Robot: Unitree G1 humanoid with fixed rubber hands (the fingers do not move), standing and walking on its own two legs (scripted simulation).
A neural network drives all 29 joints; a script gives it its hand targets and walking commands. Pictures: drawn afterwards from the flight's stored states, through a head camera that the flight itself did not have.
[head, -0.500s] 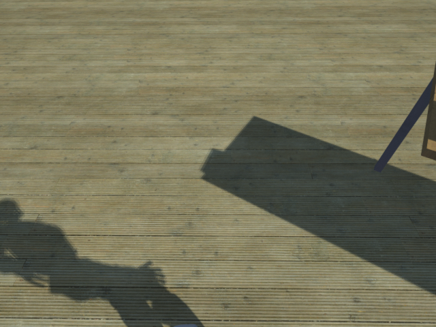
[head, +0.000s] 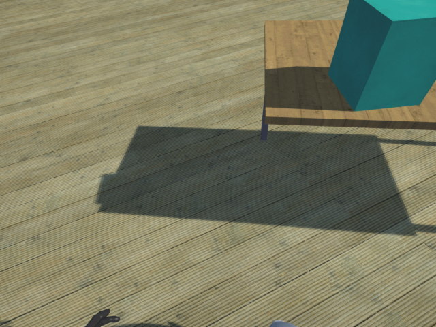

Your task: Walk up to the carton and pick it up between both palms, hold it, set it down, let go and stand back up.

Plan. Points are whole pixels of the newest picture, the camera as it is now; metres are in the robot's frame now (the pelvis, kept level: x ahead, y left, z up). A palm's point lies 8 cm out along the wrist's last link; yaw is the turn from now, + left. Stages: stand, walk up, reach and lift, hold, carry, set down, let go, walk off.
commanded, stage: walk up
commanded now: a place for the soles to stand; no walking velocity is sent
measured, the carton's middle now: (387, 50) +0.82 -0.45 +0.10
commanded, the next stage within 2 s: none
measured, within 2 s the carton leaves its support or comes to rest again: neither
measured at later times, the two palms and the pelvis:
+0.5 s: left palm (174, 278) +0.24 +0.13 -0.11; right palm out of the picture +0.10 -0.38 -0.07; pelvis +0.12 -0.11 +0.02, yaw -12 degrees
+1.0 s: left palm (252, 231) +0.35 -0.05 -0.11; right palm out of the picture +0.26 -0.56 -0.08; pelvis +0.24 -0.29 +0.01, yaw -11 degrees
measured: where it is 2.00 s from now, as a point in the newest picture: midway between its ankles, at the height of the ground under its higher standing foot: (355, 308)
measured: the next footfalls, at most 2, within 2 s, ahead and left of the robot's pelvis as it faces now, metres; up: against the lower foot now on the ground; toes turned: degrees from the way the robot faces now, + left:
left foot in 0.28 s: +0.21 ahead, +0.03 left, +0.00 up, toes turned +4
right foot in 0.68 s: +0.27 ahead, -0.38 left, +0.00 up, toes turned -18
